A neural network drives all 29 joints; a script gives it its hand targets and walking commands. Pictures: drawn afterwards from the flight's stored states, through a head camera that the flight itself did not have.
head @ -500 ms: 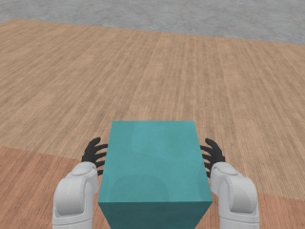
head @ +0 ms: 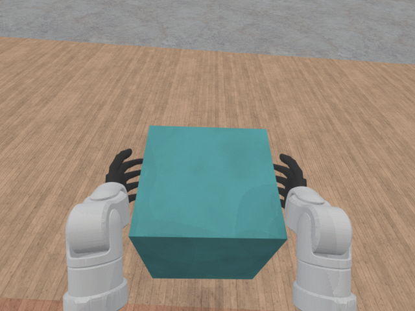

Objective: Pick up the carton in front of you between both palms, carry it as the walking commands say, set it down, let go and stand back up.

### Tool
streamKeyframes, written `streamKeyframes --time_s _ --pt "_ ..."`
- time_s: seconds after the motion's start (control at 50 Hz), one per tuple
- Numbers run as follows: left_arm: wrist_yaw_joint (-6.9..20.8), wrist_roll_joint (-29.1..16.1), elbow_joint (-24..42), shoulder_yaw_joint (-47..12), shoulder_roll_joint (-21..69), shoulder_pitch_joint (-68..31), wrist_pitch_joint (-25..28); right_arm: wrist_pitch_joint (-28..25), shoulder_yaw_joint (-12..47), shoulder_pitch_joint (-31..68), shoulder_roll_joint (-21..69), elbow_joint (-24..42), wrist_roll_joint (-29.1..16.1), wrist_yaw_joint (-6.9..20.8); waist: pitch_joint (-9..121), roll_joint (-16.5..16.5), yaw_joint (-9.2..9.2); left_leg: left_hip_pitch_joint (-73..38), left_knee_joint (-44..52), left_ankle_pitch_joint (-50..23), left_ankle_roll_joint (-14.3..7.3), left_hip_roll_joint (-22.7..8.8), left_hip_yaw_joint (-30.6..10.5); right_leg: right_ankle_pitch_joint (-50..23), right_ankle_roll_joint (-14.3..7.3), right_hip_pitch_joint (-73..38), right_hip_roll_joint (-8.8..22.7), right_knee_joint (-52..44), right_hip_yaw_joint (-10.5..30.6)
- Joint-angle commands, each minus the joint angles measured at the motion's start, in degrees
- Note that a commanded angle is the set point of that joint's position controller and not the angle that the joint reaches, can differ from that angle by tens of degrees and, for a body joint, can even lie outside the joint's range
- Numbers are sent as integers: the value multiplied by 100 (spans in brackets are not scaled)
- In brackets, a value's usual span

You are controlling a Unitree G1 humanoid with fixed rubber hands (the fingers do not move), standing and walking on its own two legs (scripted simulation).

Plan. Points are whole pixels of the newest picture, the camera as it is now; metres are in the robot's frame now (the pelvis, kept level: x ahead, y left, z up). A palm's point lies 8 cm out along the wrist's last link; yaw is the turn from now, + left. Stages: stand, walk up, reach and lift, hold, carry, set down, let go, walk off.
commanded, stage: carry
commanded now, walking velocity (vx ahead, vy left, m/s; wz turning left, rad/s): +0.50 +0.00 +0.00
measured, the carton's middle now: (205, 209) +0.32 -0.01 +0.02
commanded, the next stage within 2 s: none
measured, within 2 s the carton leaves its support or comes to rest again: neither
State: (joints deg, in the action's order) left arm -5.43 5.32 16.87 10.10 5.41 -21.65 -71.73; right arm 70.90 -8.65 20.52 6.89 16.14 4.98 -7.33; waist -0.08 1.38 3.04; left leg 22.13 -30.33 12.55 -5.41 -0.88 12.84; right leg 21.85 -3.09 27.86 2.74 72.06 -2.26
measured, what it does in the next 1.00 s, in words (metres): goes down: right foot, then left foot 0.04 m lower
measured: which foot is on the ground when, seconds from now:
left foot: down 0.00-0.32, up 0.34-0.76, down 0.78-1.00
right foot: up 0.00-0.30, down 0.32-0.78, up 0.80-1.00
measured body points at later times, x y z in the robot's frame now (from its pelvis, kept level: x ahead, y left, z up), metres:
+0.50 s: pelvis +0.33 -0.04 -0.01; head +0.40 -0.05 +0.43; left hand +0.69 +0.15 +0.07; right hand +0.73 -0.15 +0.06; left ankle +0.26 +0.09 -0.65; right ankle +0.34 -0.08 -0.74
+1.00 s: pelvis +0.66 +0.00 -0.06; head +0.73 +0.01 +0.39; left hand +1.05 +0.13 +0.02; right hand +1.03 -0.17 +0.02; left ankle +0.64 +0.03 -0.78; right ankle +0.68 -0.15 -0.72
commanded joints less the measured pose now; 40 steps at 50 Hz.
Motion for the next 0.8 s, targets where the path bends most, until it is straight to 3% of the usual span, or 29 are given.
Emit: streamKeyframes --time_s 0.0,0.08,0.16,0.2,0.22,0.24,0.26,0.28,0.3,0.32,0.34,0.38,0.42,0.5,0.58,0.62,0.64,0.66,0.68,0.7,0.72,0.74,0.76,0.78 --pt "1141 -2146 -456 -4145 4854 -3922 227 -195 4231 4537 4882 -144 -2845 1593 2167 -801 -53 -2257 1379 -1265 -561 -1544 -1721 -692 6 1079 183 -913 -84" --pt "1056 -2190 -1135 -3992 4900 -4530 319 -282 3997 5112 4822 -868 -2843 1549 1863 -826 27 -2459 1221 -1946 -539 -1252 -1157 -1292 40 1262 69 -2315 -380" --pt "1052 -2388 -1563 -3751 5048 -5179 330 -315 3607 5547 4958 -1391 -2790 1467 1851 -981 97 -2589 761 -2914 -347 -947 -727 -1990 -62 499 -304 -3720 -859" --pt "1069 -2460 -1820 -3559 5136 -5373 307 -300 3481 5810 5065 -1578 -2775 1419 2069 -983 -54 -2706 71 -3709 -201 -949 -594 -2108 -206 -131 -465 -4156 -982" --pt "1083 -2476 -1990 -3461 5172 -5365 296 -284 3443 5914 5133 -1688 -2772 1395 2321 -866 -266 -2579 -630 -3928 -32 -823 -350 -2356 -253 -888 -596 -4577 -1103" --pt "1108 -2468 -2144 -3350 5224 -5370 285 -268 3382 5939 5190 -1821 -2745 1374 2653 -606 -502 -2078 -1568 -3423 142 -622 -213 -2468 -296 -2014 -476 -4681 -961" --pt "1141 -2451 -2268 -3196 5261 -5284 291 -251 3315 6097 5234 -1872 -2726 1362 3002 67 -760 -825 -2624 -1832 278 -369 -398 -3160 -488 -3385 322 -4396 84" --pt "1170 -2443 -2358 -3087 5264 -5386 293 -227 3282 6092 5408 -1906 -2707 1355 3478 1298 -718 784 -3856 1251 344 293 -646 -4223 -1060 -4690 1512 -4195 2176" --pt "1197 -2504 -2409 -3026 5415 -5495 289 -234 3226 6150 5478 -1988 -2674 1336 3664 1577 -721 1651 -4874 2094 298 456 -1078 -3999 -1493 -5048 1886 -4476 3065" --pt "1217 -2556 -2380 -2993 5471 -5699 302 -241 3206 6364 5694 -1965 -2722 1307 3374 1226 -770 2226 -5231 1858 189 343 -1343 -3759 -1500 -4961 1761 -4539 3128" --pt "1251 -2724 -2017 -3109 5694 -5975 316 -250 3106 6406 5766 -1793 -2725 1256 3252 746 -756 2209 -5017 1609 158 132 -1507 -3519 -1308 -4518 1553 -4530 2479" --pt "1330 -2919 -1711 -3231 6115 -6320 340 -277 3092 6392 5948 -1686 -2590 1184 2872 248 -663 1987 -4203 1078 181 -85 -1399 -3738 -980 -3754 1319 -4711 1803" --pt "1363 -3076 -1308 -3359 6270 -6458 370 -340 3129 6413 5927 -1306 -2527 1091 2972 424 -620 1820 -3520 917 223 -113 -1269 -4216 -888 -3679 1255 -4671 1519" --pt "1344 -3120 -946 -3612 6198 -6051 352 -423 3294 5776 5774 -987 -2261 898 3138 447 -752 1977 -2499 269 236 10 -1068 -5630 -799 -4185 1154 -4461 1136" --pt "1357 -2979 -957 -3862 5870 -5658 385 -453 3531 5423 5522 -1001 -2066 922 2771 371 -852 1794 -878 -1142 224 383 -470 -5880 -486 -4278 426 -4165 348" --pt "1361 -2930 -1083 -3919 5643 -5570 413 -440 3643 5476 5283 -999 -2047 969 2538 376 -949 1197 124 -1933 162 565 -224 -5630 -437 -4038 205 -3866 44" --pt "1358 -2891 -1192 -3923 5540 -5484 421 -417 3652 5456 5148 -1049 -2042 999 2529 423 -886 634 512 -2254 105 667 -145 -5643 -420 -3810 174 -3579 -25" --pt "1353 -2849 -1314 -3925 5457 -5420 424 -389 3607 5398 5031 -1137 -2031 1037 2569 461 -670 -46 903 -2561 74 692 -173 -5574 -355 -3545 177 -3152 -100" --pt "1347 -2804 -1467 -3918 5394 -5402 422 -358 3517 5314 4926 -1253 -2012 1080 2632 374 -353 -950 1189 -2980 29 526 -263 -5203 -252 -3088 181 -2529 -215" --pt "1342 -2771 -1664 -3867 5326 -5382 406 -326 3409 5246 4788 -1409 -1965 1128 2738 24 -96 -2048 968 -3389 -127 -17 -623 -4048 -104 -2197 125 -1800 -220" --pt "1341 -2724 -1920 -3771 5274 -5317 367 -295 3321 5130 4628 -1642 -1946 1162 2922 -737 63 -3424 201 -5530 -590 -1083 -1545 -1365 47 -705 -172 -757 -100" --pt "1344 -2690 -2100 -3710 5287 -5295 321 -287 3258 5104 4545 -1803 -1978 1179 3316 -1483 119 -4680 -550 -6783 -1210 -2002 -3049 1327 149 956 -740 502 147" --pt "1330 -2657 -2295 -3627 5264 -5204 284 -280 3218 5219 4579 -1871 -2063 1184 3744 -1639 235 -4990 -506 -5474 -1519 -2261 -4015 1433 21 1635 -625 1132 458" --pt "1288 -2692 -2196 -3523 5433 -5379 309 -285 3293 5469 4860 -1805 -2268 1237 3602 -969 273 -4767 -54 -3607 -1565 -2157 -4214 1313 -58 2002 -546 1196 601"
